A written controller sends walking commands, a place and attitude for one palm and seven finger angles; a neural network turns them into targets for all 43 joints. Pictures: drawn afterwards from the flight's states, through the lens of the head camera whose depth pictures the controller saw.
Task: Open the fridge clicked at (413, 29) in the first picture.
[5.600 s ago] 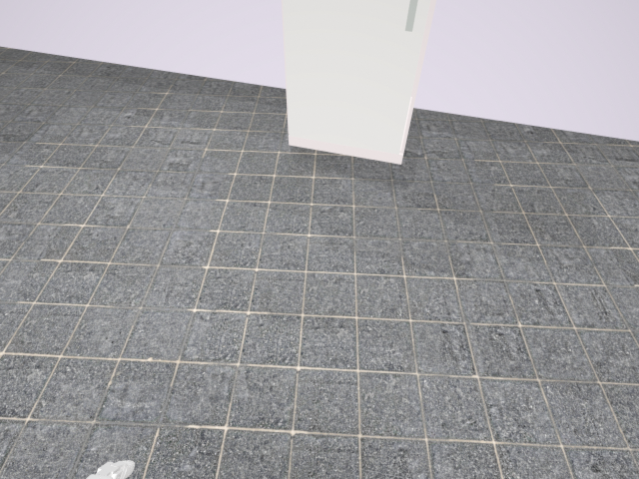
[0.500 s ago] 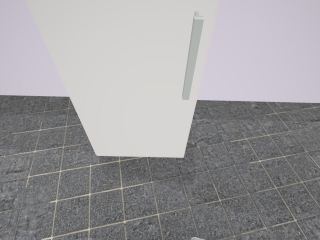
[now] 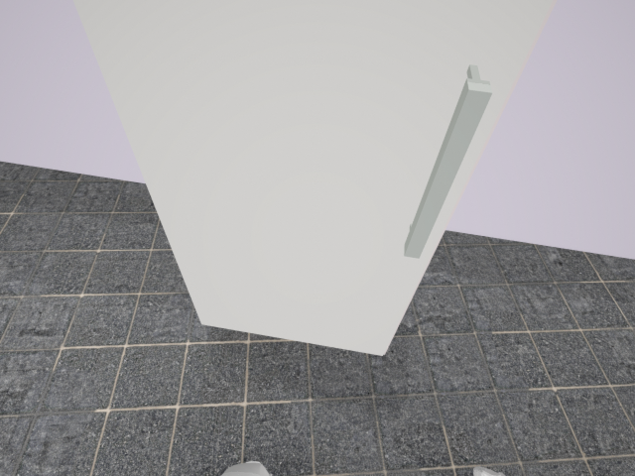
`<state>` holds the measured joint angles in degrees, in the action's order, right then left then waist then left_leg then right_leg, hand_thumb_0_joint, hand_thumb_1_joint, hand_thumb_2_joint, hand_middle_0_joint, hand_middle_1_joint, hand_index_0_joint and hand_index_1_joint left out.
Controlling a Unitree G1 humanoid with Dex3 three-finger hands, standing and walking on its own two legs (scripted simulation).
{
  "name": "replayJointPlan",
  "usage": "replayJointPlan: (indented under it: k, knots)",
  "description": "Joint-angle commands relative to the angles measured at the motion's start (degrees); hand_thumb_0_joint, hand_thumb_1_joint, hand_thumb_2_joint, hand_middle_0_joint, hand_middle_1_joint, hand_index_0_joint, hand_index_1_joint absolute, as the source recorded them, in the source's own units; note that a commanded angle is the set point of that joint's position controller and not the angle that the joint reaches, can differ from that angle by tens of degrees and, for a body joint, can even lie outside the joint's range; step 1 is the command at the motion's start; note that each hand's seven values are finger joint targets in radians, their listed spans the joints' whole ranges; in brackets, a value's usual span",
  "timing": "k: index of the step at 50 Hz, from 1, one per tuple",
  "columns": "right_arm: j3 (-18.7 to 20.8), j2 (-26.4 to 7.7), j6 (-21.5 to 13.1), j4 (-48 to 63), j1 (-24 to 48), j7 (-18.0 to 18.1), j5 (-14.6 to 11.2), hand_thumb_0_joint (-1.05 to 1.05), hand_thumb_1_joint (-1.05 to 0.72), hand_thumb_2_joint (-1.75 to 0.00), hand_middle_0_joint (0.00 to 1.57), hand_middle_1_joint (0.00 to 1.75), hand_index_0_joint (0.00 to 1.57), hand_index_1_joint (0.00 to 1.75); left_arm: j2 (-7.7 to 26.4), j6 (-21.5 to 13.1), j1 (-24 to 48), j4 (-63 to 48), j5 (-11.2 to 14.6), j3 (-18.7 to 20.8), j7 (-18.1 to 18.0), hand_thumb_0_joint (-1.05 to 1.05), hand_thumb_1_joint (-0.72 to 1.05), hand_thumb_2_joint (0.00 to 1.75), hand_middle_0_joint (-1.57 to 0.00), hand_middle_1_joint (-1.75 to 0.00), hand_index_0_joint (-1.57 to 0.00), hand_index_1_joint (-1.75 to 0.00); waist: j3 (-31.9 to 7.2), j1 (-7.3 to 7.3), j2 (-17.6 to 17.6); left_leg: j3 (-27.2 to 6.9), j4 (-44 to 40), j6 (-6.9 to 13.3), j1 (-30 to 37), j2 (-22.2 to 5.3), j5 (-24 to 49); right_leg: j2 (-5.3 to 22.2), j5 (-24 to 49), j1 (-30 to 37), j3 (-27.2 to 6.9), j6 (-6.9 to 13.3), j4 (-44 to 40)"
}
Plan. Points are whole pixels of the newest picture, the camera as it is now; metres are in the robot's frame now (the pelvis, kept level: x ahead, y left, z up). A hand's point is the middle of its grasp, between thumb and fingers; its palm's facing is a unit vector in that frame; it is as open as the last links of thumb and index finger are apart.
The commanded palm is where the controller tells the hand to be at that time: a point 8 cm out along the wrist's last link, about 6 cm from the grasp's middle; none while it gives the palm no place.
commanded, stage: come to a stop and stand still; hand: right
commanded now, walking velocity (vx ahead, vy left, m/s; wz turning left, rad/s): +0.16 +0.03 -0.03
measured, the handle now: (437, 176) +0.53 -0.12 +0.09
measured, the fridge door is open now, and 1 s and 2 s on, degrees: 0 0 0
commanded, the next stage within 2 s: look again from close up in 1.98 s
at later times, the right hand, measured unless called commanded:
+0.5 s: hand out of the picture +0.10 -0.19 -0.18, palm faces +0.08 +0.97 -0.23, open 7.3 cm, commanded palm none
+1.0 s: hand out of the picture +0.07 -0.14 -0.16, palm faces +0.04 +0.97 -0.23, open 7.3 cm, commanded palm none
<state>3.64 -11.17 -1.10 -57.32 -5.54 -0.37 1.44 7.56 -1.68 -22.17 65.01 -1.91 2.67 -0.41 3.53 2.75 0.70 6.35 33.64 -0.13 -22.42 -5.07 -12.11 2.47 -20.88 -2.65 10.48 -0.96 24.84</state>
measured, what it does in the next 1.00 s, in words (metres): steps on the spot: left foot, then right foot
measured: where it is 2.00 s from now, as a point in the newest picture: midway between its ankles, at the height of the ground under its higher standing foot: outside the picture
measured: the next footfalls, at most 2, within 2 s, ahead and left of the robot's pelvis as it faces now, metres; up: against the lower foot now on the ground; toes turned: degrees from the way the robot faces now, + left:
left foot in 0.02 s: +0.12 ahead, +0.12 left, +0.00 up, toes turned +8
right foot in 0.34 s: +0.14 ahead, -0.08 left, +0.00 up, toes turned -4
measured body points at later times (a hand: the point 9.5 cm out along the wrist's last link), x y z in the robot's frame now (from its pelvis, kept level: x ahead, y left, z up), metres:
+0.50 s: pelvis +0.07 +0.00 +0.00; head +0.10 -0.01 +0.45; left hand +0.16 +0.23 -0.15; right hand +0.10 -0.24 -0.16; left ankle +0.04 +0.12 -0.70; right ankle +0.12 -0.11 -0.73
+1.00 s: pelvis +0.04 +0.05 +0.00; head +0.03 +0.06 +0.45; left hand +0.04 +0.27 -0.16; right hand +0.07 -0.19 -0.15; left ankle +0.04 +0.15 -0.73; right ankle +0.10 -0.07 -0.73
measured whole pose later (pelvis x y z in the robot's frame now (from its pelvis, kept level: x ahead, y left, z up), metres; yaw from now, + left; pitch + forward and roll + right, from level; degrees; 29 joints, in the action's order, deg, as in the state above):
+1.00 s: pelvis +0.04 +0.05 +0.00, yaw -1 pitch -1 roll +0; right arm 0.3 -8.9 0.1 -56.0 -17.7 2.0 1.1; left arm 9.4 1.8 -19.2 57.7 -1.5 0.9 0.1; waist -0.1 0.7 1.7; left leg 3.5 33.0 1.7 -13.9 -0.2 -17.8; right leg 1.5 -12.6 -19.0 3.6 0.8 31.5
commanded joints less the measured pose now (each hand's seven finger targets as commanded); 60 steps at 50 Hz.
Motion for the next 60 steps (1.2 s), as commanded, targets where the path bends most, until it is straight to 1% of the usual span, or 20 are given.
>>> replayJointPlan:
  k: [1,3,5,8,12,15,17,19,24,30,31,32,33,34,36,39,41,42,47,60]
  knots:
    - [2.2,-11.6,-2.2,-4.2,-21.4,0.9,0.2,0.0,-0.9,-0.9,0.2,0.3,0.2,0.3,3.0,-1.6,-1.7,-3.8,1.3,0.1,-0.1,0.0,0.9,0.9,-0.2,-0.3,-0.2,-0.3,-9.4,-8.48,-18.5,-22.4,-12.3,8.6,34.1,-17.3,18.6,0.0,-7.7,-26.7,0.1,0.9,28.9]
    - [1.8,-11.1,-2.1,-3.3,-17.9,1.3,-0.6,0.0,-0.9,-0.9,0.2,0.3,0.2,0.3,5.1,-0.6,2.9,-4.9,1.4,0.8,-0.4,0.0,0.9,0.9,-0.2,-0.3,-0.2,-0.3,-7.5,-8.13,-14.9,-25.2,-17.6,13.4,24.9,-19.1,14.9,1.7,-12.3,-29.1,-8.8,1.2,42.8]
    - [0.8,-6.9,-1.9,-1.3,-10.5,1.9,-0.6,0.0,-0.9,-0.9,0.2,0.3,0.2,0.3,4.3,-0.1,4.0,-4.3,1.0,0.8,-0.2,0.0,0.9,0.9,-0.2,-0.3,-0.2,-0.3,-3.0,-4.76,-3.7,-16.0,-18.4,11.7,17.0,-15.5,13.3,4.7,-4.4,-28.0,-9.6,0.6,42.0]
    - [-0.8,-3.7,-2.1,-0.5,-5.9,2.2,-0.1,0.0,-0.9,-0.9,0.2,0.3,0.2,0.3,1.3,1.2,-0.1,-2.1,1.2,-0.6,-0.6,0.0,0.9,0.9,-0.2,-0.3,-0.2,-0.3,-3.7,-1.1,-5.2,-6.7,-16.5,9.1,8.7,-11.4,29.8,3.9,-2.2,-17.9,-8.5,-1.5,27.5]
    - [-0.1,-5.8,-0.5,-0.7,-6.5,2.7,-0.3,0.0,-0.9,-0.9,0.2,0.3,0.2,0.3,1.7,2.1,1.8,-3.0,1.6,-0.9,-0.9,0.0,0.9,0.9,-0.2,-0.3,-0.2,-0.3,-4.7,-2.19,-7.5,-5.8,-12.6,8.9,11.0,-9.7,31.9,1.2,2.7,-14.3,-6.5,-2.0,14.6]
    - [0.2,-6.3,0.9,-0.5,-6.3,2.8,-0.6,0.0,-0.9,-0.9,0.2,0.3,0.2,0.3,4.1,2.4,1.8,-3.6,1.5,0.1,-1.0,0.0,0.9,0.9,-0.2,-0.3,-0.2,-0.3,-4.2,-1.27,-7.5,-5.5,-7.9,6.2,8.0,-8.4,23.1,1.7,14.2,-7.4,-6.4,-1.5,3.1]
    - [0.1,-4.0,1.9,0.6,-8.7,2.8,-0.8,0.0,-0.9,-0.9,0.2,0.3,0.2,0.3,8.7,1.9,3.3,-5.3,1.0,0.7,-1.1,0.0,0.9,0.9,-0.2,-0.3,-0.2,-0.3,-4.2,-2.37,3.6,-2.1,-2.5,1.1,4.5,-2.0,8.0,10.7,36.9,-4.9,-14.1,3.0,-0.4]
    - [-0.4,-3.0,2.8,0.6,-8.8,2.9,-1.0,0.0,-0.9,-0.9,0.2,0.3,0.2,0.3,10.7,1.7,6.6,-6.8,0.9,0.9,-1.7,0.0,0.9,0.9,-0.2,-0.3,-0.2,-0.3,-2.7,-2.47,14.4,-1.4,10.2,-1.2,5.5,2.7,-17.0,17.1,40.1,-10.4,-22.0,9.6,-8.6]
    - [-0.4,-2.9,3.0,-0.3,-10.4,2.5,-0.7,0.0,-0.9,-0.9,0.2,0.3,0.2,0.3,11.8,1.9,10.5,-8.5,0.8,1.4,-2.3,0.0,0.9,0.9,-0.2,-0.3,-0.2,-0.3,-7.8,-2.69,6.3,-6.2,19.9,-1.7,-0.5,2.4,-17.8,16.0,44.1,-1.7,-17.8,12.2,-4.0]
    - [-0.8,-2.2,2.5,-0.1,-12.5,2.2,-0.5,0.0,-0.9,-0.9,0.2,0.3,0.2,0.3,11.7,2.3,11.3,-8.5,0.9,2.2,-1.5,0.0,0.9,0.9,-0.2,-0.3,-0.2,-0.3,-7.2,-2.72,7.4,-3.4,2.1,-1.4,7.6,2.7,-11.8,13.9,31.5,-6.1,-16.1,9.9,-3.8]
    - [-1.8,-3.2,1.7,-1.5,-18.8,3.8,-0.2,0.0,-0.9,-0.9,0.2,0.3,0.2,0.3,15.0,1.7,13.9,-11.3,2.0,2.8,-1.6,0.0,0.9,0.9,-0.2,-0.3,-0.2,-0.3,-8.8,-5.48,0.0,-9.0,-9.8,0.0,5.8,0.6,-2.6,12.0,33.1,-5.7,-13.5,5.7,9.6]
    - [-1.1,-6.6,1.1,2.8,-14.9,3.6,0.6,0.0,-0.9,-0.9,0.2,0.3,0.2,0.3,8.7,2.2,12.3,-14.0,1.7,1.8,-0.2,0.0,0.9,0.9,-0.2,-0.3,-0.2,-0.3,-4.5,-3.71,-12.9,-16.4,-16.2,1.9,6.4,-4.5,-4.0,3.2,4.5,-18.9,-6.7,2.7,14.0]
    - [-1.5,-8.3,0.5,4.2,-12.4,3.3,0.6,0.0,-0.9,-0.9,0.2,0.3,0.2,0.3,6.6,2.8,12.1,-15.1,1.0,0.9,0.6,0.0,0.9,0.9,-0.2,-0.3,-0.2,-0.3,-2.3,-2.46,-10.6,-20.3,-17.8,6.1,2.1,-8.9,-8.1,0.1,-4.8,-19.9,-5.7,1.0,20.3]
    - [-1.4,-8.9,0.2,6.0,-10.9,3.3,0.8,0.0,-0.9,-0.9,0.2,0.3,0.2,0.3,5.9,2.6,10.0,-15.1,0.9,1.0,1.1,0.0,0.9,0.9,-0.2,-0.3,-0.2,-0.3,-5.0,-1.18,-5.0,-18.2,-15.4,8.4,4.2,-7.3,-1.8,-1.3,-2.9,-19.5,-6.4,0.9,22.9]
    - [-0.8,-8.1,-1.2,6.0,-9.9,3.6,0.2,0.0,-0.9,-0.9,0.2,0.3,0.2,0.3,6.1,2.3,9.7,-15.7,1.1,0.6,0.8,0.0,0.9,0.9,-0.2,-0.3,-0.2,-0.3,-5.8,-0.96,-12.2,-15.7,-9.9,9.2,8.7,-7.0,13.8,0.1,-1.7,-20.8,-8.1,1.9,22.0]
    - [-1.6,-5.9,-0.1,6.4,-9.1,3.5,-0.3,0.0,-0.9,-0.9,0.2,0.3,0.2,0.3,6.1,1.8,4.6,-13.4,1.3,0.0,0.2,0.0,0.9,0.9,-0.2,-0.3,-0.2,-0.3,-1.6,0.51,-5.3,-10.6,-7.3,5.1,-3.1,-2.8,-3.9,0.8,6.5,-7.4,-8.6,1.9,6.0]
    - [-1.6,-4.4,1.2,6.2,-11.2,3.3,-0.3,0.0,-0.9,-0.9,0.2,0.3,0.2,0.3,8.4,1.5,5.3,-13.0,0.3,0.0,0.2,0.0,0.9,0.9,-0.2,-0.3,-0.2,-0.3,4.7,-1.74,10.4,-6.0,-4.0,2.1,-1.2,3.4,-17.0,6.6,-2.3,-17.6,-18.5,5.3,-4.6]
    - [-1.7,-4.4,1.4,5.6,-12.7,3.2,-0.3,0.0,-0.9,-0.9,0.2,0.3,0.2,0.3,9.1,1.6,6.5,-13.0,0.3,0.0,0.1,0.0,0.9,0.9,-0.2,-0.3,-0.2,-0.3,6.0,-2.66,11.0,-5.0,-2.9,1.7,2.6,4.5,-16.0,7.5,-10.7,-23.1,-21.1,6.2,-8.6]
    - [-2.0,-5.1,0.3,3.4,-15.0,2.5,-0.3,0.0,-0.9,-0.9,0.2,0.3,0.2,0.3,7.1,1.7,4.8,-12.1,0.5,-0.8,-0.1,0.0,0.9,0.9,-0.2,-0.3,-0.2,-0.3,1.6,-2.86,-3.8,-12.5,-13.6,3.7,2.8,-0.4,-20.8,1.4,-3.4,-18.0,-12.1,3.2,-0.9]
    - [-2.6,-4.1,-0.4,0.0,-14.8,2.4,-0.7,0.0,-0.9,-0.9,0.2,0.3,0.2,0.3,4.5,0.4,-0.2,-5.5,0.9,-2.3,-0.6,0.0,0.9,0.9,-0.2,-0.3,-0.2,-0.3,1.4,-2.47,-1.7,-11.1,-14.4,3.7,4.9,-0.7,-10.7,2.7,6.7,-13.9,-11.2,2.3,-1.6]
